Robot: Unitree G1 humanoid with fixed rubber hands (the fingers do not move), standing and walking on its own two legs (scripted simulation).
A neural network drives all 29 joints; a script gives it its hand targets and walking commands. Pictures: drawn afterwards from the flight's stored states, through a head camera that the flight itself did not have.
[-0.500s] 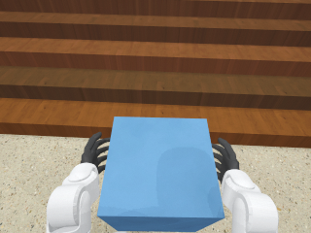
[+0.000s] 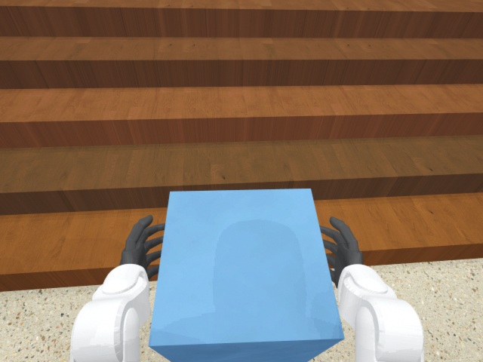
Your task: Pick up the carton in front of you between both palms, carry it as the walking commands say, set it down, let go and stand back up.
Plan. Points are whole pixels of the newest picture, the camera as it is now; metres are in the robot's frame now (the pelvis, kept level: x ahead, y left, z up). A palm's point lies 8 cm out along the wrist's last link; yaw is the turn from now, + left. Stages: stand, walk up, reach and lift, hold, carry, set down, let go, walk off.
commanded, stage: carry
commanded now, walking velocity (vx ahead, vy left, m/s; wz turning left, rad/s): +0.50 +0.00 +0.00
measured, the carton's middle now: (242, 285) +0.24 +0.01 +0.01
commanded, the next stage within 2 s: none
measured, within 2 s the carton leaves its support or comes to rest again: neither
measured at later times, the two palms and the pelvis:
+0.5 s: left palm (185, 82) +0.67 +0.14 +0.13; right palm (315, 87) +0.67 -0.16 +0.13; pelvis +0.32 -0.01 -0.02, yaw +1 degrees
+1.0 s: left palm (193, 55) +0.81 +0.14 +0.13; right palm (306, 57) +0.82 -0.16 +0.14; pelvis +0.46 -0.02 -0.01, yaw +1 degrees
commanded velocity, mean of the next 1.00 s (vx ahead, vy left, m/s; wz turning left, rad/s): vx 0.11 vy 0.00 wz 0.00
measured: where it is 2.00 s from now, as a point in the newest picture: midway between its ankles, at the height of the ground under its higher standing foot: (237, 323)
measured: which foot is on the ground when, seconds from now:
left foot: down 0.00-0.14, up 0.16-0.50, down 0.52-1.00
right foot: up 0.00-0.08, down 0.10-0.52, up 0.54-0.72, down 0.74-1.00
